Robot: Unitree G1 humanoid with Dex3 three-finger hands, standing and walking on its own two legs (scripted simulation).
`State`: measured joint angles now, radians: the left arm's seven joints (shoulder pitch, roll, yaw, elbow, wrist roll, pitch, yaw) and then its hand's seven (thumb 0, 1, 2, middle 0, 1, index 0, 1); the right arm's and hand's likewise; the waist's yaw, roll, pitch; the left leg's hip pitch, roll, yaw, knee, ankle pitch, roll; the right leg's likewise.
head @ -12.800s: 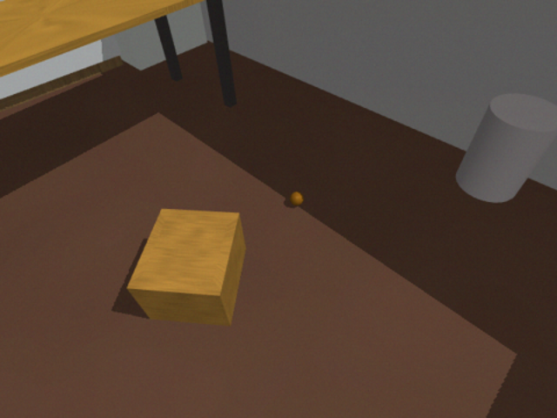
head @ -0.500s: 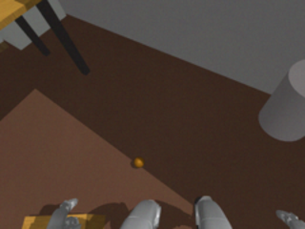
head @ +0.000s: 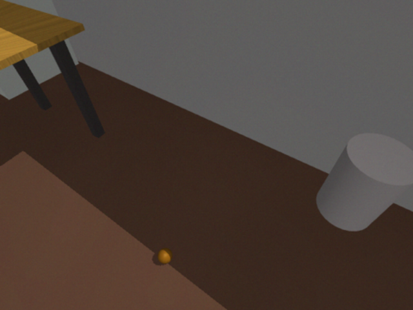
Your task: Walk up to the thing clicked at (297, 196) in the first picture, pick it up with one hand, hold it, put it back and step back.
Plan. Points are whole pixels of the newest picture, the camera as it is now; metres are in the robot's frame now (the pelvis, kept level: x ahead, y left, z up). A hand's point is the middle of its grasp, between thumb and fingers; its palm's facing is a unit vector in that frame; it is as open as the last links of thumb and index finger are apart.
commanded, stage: walk up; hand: left
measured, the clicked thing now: (165, 255) +0.48 +0.23 -0.73
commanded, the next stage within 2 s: stand in 0.48 s
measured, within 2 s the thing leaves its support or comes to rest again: neither
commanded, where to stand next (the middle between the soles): +0.12 +0.03 m, yaw -4 degrees
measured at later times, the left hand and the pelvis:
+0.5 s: hand out of the picture +0.16 +0.26 -0.15, palm faces +0.01 -0.91 -0.42, open 7.3 cm; pelvis +0.06 -0.01 -0.01, yaw +1 degrees
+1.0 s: hand out of the picture +0.14 +0.21 -0.14, palm faces -0.03 -0.93 -0.36, open 7.3 cm; pelvis +0.09 -0.04 +0.01, yaw -1 degrees
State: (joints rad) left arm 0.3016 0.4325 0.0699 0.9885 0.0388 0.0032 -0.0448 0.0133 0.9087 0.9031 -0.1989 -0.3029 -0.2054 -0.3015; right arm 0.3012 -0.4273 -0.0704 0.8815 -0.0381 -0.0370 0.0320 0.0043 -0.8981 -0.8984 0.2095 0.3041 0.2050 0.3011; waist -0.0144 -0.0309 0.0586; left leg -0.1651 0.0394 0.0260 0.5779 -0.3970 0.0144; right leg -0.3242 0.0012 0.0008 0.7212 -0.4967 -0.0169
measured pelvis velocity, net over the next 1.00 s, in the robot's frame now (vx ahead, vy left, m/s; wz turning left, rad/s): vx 0.09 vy -0.04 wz -0.01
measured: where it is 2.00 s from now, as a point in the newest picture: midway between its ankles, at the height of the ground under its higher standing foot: outside the picture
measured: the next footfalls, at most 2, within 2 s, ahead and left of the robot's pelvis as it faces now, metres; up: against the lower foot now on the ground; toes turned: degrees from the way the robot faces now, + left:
right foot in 0.02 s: +0.09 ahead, -0.15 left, +0.00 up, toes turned +1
left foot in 0.46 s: +0.19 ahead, +0.09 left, +0.00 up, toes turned -2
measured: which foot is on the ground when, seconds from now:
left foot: down 0.00-0.06, up 0.08-0.44, down 0.46-1.00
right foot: up 0.00-0.00, down 0.02-1.00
